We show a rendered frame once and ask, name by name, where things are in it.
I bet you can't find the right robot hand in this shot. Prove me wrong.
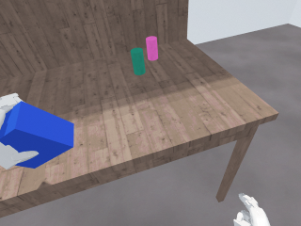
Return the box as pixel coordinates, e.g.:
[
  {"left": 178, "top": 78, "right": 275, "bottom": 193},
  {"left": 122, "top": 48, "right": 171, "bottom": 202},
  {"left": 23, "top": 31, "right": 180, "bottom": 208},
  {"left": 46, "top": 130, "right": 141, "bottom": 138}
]
[{"left": 233, "top": 193, "right": 271, "bottom": 226}]

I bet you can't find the left robot hand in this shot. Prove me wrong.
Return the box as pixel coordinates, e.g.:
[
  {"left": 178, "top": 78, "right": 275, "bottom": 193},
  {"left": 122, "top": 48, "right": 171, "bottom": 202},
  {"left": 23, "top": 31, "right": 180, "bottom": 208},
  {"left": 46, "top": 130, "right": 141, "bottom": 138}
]
[{"left": 0, "top": 93, "right": 39, "bottom": 170}]

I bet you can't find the sponge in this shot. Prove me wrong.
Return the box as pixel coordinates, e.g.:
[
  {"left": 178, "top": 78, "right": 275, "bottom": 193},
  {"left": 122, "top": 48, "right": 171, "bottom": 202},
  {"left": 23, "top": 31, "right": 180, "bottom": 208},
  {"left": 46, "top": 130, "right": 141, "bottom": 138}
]
[{"left": 0, "top": 101, "right": 74, "bottom": 169}]

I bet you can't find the table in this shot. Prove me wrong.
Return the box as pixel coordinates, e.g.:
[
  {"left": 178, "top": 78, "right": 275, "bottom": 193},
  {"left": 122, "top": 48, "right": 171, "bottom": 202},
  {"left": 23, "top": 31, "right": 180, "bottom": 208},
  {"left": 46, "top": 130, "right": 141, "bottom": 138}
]
[{"left": 0, "top": 0, "right": 279, "bottom": 218}]

